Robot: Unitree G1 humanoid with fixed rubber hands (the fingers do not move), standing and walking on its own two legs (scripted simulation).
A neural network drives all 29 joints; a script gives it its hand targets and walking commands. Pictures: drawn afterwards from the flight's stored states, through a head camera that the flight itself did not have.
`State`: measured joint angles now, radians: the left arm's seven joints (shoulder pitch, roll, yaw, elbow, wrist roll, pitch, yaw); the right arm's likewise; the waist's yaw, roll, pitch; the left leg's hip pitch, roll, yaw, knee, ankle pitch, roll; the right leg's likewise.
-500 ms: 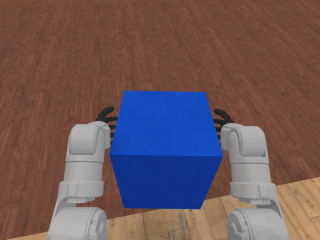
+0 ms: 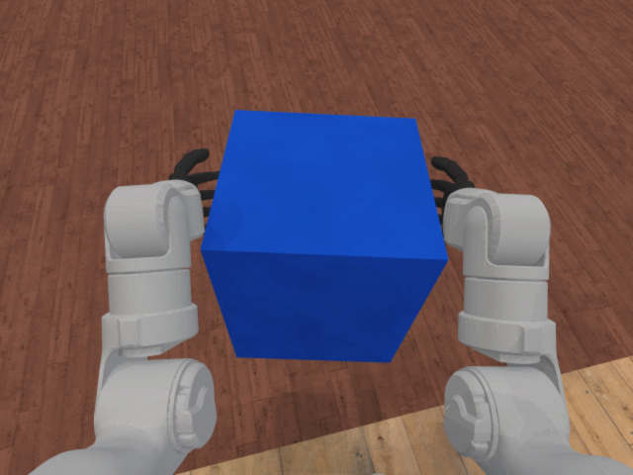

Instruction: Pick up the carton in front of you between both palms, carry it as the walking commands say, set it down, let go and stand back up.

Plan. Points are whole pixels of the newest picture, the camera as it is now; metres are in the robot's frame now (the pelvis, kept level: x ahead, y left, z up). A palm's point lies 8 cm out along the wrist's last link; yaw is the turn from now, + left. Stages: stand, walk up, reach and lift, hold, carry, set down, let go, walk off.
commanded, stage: carry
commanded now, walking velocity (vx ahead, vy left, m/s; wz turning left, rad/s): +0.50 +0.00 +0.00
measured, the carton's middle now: (319, 247) +0.38 -0.01 +0.10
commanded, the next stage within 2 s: none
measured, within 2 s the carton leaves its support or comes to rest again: neither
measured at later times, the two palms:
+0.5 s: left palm (198, 104) +0.64 +0.16 +0.15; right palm (387, 94) +0.65 -0.14 +0.15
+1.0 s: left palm (227, 19) +0.91 +0.14 +0.17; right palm (375, 17) +0.92 -0.16 +0.17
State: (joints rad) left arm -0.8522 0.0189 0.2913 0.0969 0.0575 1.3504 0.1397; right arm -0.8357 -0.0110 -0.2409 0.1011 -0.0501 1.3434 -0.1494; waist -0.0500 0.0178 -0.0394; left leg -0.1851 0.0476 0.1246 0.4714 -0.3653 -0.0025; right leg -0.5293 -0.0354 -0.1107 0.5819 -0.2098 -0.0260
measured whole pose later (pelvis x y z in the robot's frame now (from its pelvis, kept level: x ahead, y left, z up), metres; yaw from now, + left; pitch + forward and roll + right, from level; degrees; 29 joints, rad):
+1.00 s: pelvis +0.55 -0.02 +0.01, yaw +1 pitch +4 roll -2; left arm -0.82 -0.02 0.24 0.14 0.10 1.29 0.13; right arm -0.79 -0.04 -0.27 0.12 -0.05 1.31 -0.13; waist 0.03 0.03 -0.04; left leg -0.30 0.02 0.01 1.03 -0.51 0.04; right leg -0.56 0.02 -0.16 0.70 -0.33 -0.06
